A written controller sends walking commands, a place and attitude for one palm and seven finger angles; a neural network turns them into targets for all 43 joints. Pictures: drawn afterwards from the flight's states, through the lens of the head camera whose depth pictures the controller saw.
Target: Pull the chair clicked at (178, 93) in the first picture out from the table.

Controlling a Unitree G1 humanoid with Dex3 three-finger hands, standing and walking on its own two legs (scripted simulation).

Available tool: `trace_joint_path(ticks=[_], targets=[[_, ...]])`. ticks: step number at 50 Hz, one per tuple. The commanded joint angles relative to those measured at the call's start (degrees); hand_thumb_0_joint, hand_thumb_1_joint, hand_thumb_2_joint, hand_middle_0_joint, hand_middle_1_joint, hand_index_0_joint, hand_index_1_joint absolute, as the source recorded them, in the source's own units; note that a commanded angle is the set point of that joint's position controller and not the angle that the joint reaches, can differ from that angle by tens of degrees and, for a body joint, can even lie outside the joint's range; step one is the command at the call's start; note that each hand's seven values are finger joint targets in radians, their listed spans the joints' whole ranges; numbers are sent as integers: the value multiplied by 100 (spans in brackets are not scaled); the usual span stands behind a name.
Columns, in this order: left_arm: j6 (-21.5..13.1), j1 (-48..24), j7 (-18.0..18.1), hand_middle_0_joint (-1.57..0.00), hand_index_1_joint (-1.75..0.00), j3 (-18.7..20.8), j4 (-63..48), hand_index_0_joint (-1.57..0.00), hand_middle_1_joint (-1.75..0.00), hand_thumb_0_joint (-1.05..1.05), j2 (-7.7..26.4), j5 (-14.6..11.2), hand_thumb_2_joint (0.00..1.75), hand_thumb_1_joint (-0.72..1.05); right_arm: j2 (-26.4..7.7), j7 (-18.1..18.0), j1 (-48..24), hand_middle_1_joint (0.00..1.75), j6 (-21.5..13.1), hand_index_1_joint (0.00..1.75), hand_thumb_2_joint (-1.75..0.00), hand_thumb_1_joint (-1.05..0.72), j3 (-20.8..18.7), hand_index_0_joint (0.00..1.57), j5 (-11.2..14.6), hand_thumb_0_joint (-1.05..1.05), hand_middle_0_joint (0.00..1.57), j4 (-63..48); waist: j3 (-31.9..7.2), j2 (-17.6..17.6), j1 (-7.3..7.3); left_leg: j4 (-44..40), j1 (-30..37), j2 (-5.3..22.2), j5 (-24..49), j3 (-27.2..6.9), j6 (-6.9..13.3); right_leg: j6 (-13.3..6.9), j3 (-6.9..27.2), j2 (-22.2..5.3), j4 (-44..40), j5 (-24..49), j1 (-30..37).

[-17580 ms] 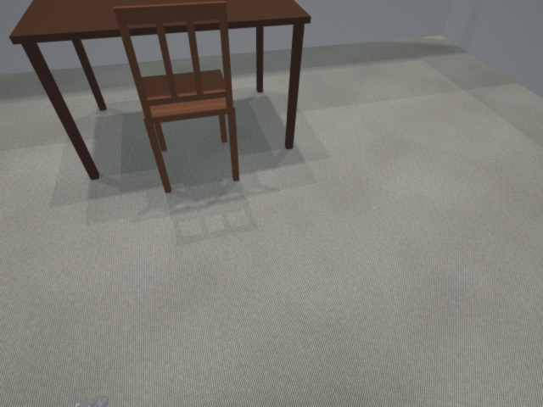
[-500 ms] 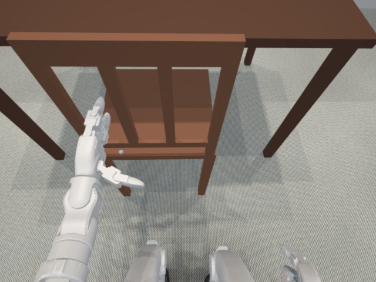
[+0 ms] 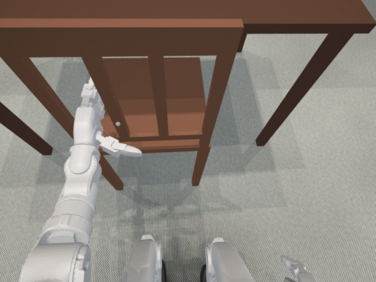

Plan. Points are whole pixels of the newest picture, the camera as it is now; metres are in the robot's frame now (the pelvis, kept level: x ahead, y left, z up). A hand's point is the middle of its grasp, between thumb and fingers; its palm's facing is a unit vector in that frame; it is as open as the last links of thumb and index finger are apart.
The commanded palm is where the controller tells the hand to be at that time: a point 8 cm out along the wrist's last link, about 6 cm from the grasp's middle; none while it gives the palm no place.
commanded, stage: push the fingers through the gap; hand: left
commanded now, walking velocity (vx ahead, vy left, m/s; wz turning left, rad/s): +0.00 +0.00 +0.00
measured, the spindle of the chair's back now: (111, 103) +0.49 +0.16 +0.02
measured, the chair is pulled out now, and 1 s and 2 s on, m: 0.00 0.00 0.03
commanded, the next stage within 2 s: hook a spindle and tug to test in 0.52 s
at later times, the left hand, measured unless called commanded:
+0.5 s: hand (120, 121) +0.44 +0.14 +0.02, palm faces +0.05 -1.00 -0.05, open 16.9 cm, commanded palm +0.42 +0.19 +0.02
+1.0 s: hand (118, 120) +0.44 +0.14 +0.03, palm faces +0.04 -1.00 -0.05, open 15.2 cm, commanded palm +0.41 +0.19 +0.02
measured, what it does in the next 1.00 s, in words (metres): stands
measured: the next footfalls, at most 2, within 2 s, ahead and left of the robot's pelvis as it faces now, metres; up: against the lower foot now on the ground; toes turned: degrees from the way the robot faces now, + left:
none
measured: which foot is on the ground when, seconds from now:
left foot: down 0.00-1.00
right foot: down 0.00-1.00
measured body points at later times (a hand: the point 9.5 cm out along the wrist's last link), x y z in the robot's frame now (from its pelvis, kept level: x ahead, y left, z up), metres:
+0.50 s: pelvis +0.00 +0.00 +0.00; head +0.13 +0.00 +0.43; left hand +0.43 +0.19 +0.03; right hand +0.07 -0.26 -0.12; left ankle +0.04 +0.10 -0.62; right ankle +0.01 -0.11 -0.62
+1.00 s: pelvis +0.00 +0.00 +0.00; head +0.12 +0.00 +0.43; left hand +0.43 +0.19 +0.04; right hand +0.08 -0.26 -0.12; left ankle +0.04 +0.10 -0.62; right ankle +0.01 -0.11 -0.62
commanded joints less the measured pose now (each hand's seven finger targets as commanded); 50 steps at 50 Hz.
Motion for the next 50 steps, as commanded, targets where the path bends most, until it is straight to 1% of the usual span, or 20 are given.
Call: trace_joint_path(ticks=[1, 6, 7, 8, 11, 16, 19, 22, 23, 25, 28, 31, 35, 36, 38, 40, 43, 46, 49, 50], targets=[[-437, -1882, 58, -6, -8, 251, -1221, -6, -8, 0, 814, -20, 30, -50, -894, -57, 550, 30, -103, 30, -90, -90, -359, 20, 27, 0, 20, -519, -2866, 235, -98, -760, 2679, -26, 2296, -420, -95, -70, 159, 60, -897, 2060, 785], [-648, -2432, 310, -6, -8, 515, -953, -6, -8, 0, 1108, 153, 30, -50, -858, -55, 605, 30, -60, 30, -90, -90, -316, 20, -34, 0, 20, -399, -2585, 45, -206, -671, 2206, -53, 1982, -352, -51, -36, 221, 72, -875, 1942, 781], [-684, -2285, 329, -6, -8, 611, -896, -6, -8, 0, 1156, 189, 30, -50, -858, -41, 618, 30, -60, 30, -90, -90, -332, 20, -41, 0, 20, -408, -2661, 63, -149, -691, 2244, -48, 1978, -354, -66, -41, 213, 74, -858, 1925, 802], [-695, -2062, 314, -6, -8, 592, -867, -6, -8, 0, 1120, 221, 30, -50, -856, -17, 615, 30, -47, 30, -90, -90, -332, 20, -47, 0, 20, -464, -2783, 208, -59, -705, 2278, -68, 2041, -317, -77, -61, 236, 66, -848, 1986, 884], [-600, -1909, 186, -6, -8, 235, -675, -6, -8, 0, 729, 223, 30, -50, -851, 42, 673, 30, 10, 30, -90, -90, -348, 20, -35, 0, 20, -495, -2817, 280, -141, -739, 2561, -37, 2295, -358, -93, -77, 173, 83, -865, 2112, 772], [-473, -1915, 53, -6, -8, 149, -774, -6, -8, 0, 645, 90, 30, -50, -884, 41, 679, 30, 89, 30, -90, -90, -369, 20, 26, 0, 20, -558, -2734, 144, -165, -812, 2482, -32, 2089, -356, -68, -75, 182, 86, -975, 1995, 846], [-569, -1958, 129, -6, -8, 440, -1037, -6, -8, 0, 947, 16, 30, -50, -888, 17, 662, 30, 87, 30, -90, -90, -374, 20, 25, 0, 20, -528, -2819, 84, -106, -799, 2434, -51, 2076, -314, -61, -57, 238, 82, -1010, 2072, 1036], [-741, -2409, 222, -6, -8, 439, -1095, -6, -8, 0, 1017, 81, 30, -50, -850, -11, 612, 30, 52, 30, -90, -90, -344, 20, -4, 0, 20, -436, -2623, 131, -206, -714, 2226, -68, 1816, -280, -29, -35, 292, 75, -1002, 1909, 926], [-788, -2227, 243, -6, -8, 617, -1023, -6, -8, 0, 1216, 137, 30, -50, -861, -17, 643, 30, 41, 30, -90, -90, -347, 20, -11, 0, 20, -430, -2638, 107, -117, -718, 2195, -65, 1822, -286, -43, -51, 297, 79, -968, 1893, 968], [-834, -2364, 216, -6, -8, 338, -857, -6, -8, 0, 950, 196, 30, -50, -840, -6, 599, 30, 30, 30, -90, -90, -332, 20, -13, 0, 20, -413, -2489, 134, -236, -715, 2172, -64, 1686, -278, -35, -48, 282, 68, -992, 1769, 813], [-795, -2085, 129, -6, -8, 414, -723, -6, -8, 0, 997, 195, 30, -50, -863, 2, 631, 30, 31, 30, -90, -90, -351, 20, -12, 0, 20, -438, -2690, 267, -115, -710, 2316, -76, 1838, -277, -54, -76, 285, 73, -963, 1864, 876], [-632, -2086, 15, -6, -8, 197, -439, -6, -8, 0, 755, 144, 30, -50, -873, 17, 639, 30, 62, 30, -90, -90, -346, 20, 11, 0, 20, -444, -2527, 193, -213, -751, 2292, -72, 1761, -314, -47, -79, 235, 83, -1010, 1783, 769], [-552, -1998, 19, -13, -30, 315, -662, -13, -30, 0, 824, 37, 30, -50, -891, 9, 609, 30, 95, 30, -90, -90, -369, 20, 40, 0, 20, -519, -2701, 48, -140, -773, 2341, -70, 1835, -297, -41, -65, 249, 79, -1045, 1872, 929], [-582, -2146, 37, -15, -35, 279, -798, -15, -35, 0, 814, 10, 30, -50, -891, 3, 587, 30, 82, 30, -90, -90, -354, 20, 34, 0, 20, -537, -2736, 199, -160, -762, 2379, -78, 1911, -311, -37, -69, 248, 78, -1012, 1931, 894], [-675, -2100, 100, -18, -46, 527, -1023, -18, -46, 0, 1083, 20, 30, -50, -877, -11, 591, 30, 67, 30, -90, -90, -366, 20, 19, 0, 20, -521, -2865, 149, -66, -730, 2357, -80, 2019, -283, -50, -62, 290, 69, -974, 2076, 1076], [-755, -2134, 146, -22, -57, 372, -1138, -22, -57, 0, 920, 45, 30, -50, -832, 4, 561, 30, 55, 30, -90, -90, -350, 20, 5, 0, 20, -520, -2853, 134, -105, -724, 2332, -88, 2008, -274, -43, -54, 288, 67, -967, 2100, 1098], [-785, -1978, 172, -27, -74, 452, -954, -27, -74, 0, 1016, 121, 30, -50, -841, 4, 569, 30, 55, 30, -90, -90, -349, 20, -4, 0, 20, -477, -2655, 31, -120, -684, 2147, -87, 1897, -241, -33, -44, 325, 73, -964, 2074, 1064], [-734, -1919, 108, -32, -90, 240, -943, -32, -90, 0, 798, 128, 30, -50, -834, 21, 571, 30, 54, 30, -90, -90, -354, 20, 11, 0, 20, -511, -2649, 163, -132, -716, 2275, -88, 1880, -256, -41, -69, 292, 70, -975, 1996, 972], [-627, -1688, 36, -38, -107, 302, -849, -38, -107, 0, 802, 46, 37, -33, -852, 18, 554, 30, 74, 30, -90, -90, -352, 20, 28, 0, 20, -542, -2596, 72, -84, -763, 2168, -98, 1793, -234, -41, -65, 308, 73, -1041, 1960, 1087], [-599, -1766, 19, -39, -112, 242, -848, -39, -112, 0, 756, 35, 40, -28, -851, 13, 542, 30, 75, 30, -90, -90, -353, 20, 39, 0, 20, -528, -2550, 46, -134, -769, 2177, -89, 1760, -242, -43, -60, 293, 70, -1052, 1931, 1038]])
